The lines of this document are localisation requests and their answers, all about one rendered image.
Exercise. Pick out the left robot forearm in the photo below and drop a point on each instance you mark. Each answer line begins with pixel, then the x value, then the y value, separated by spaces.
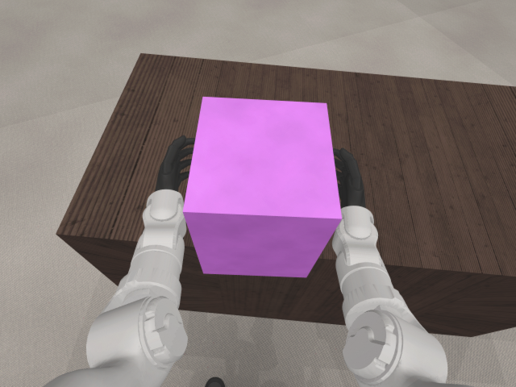
pixel 157 261

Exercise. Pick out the pedestal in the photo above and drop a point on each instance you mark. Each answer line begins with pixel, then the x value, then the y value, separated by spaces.
pixel 438 163

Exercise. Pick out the carton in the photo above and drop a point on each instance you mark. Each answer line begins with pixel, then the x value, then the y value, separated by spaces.
pixel 262 197

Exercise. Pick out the left robot upper arm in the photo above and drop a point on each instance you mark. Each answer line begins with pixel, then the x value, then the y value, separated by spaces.
pixel 134 345

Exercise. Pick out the right robot hand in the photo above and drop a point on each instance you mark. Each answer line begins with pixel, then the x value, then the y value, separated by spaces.
pixel 351 187

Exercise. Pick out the right robot upper arm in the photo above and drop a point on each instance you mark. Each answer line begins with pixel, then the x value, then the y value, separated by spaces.
pixel 383 350

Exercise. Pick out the right robot forearm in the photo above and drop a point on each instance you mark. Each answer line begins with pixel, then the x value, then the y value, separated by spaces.
pixel 363 278

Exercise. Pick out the left robot hand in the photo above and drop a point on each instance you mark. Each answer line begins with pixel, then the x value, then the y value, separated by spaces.
pixel 169 176

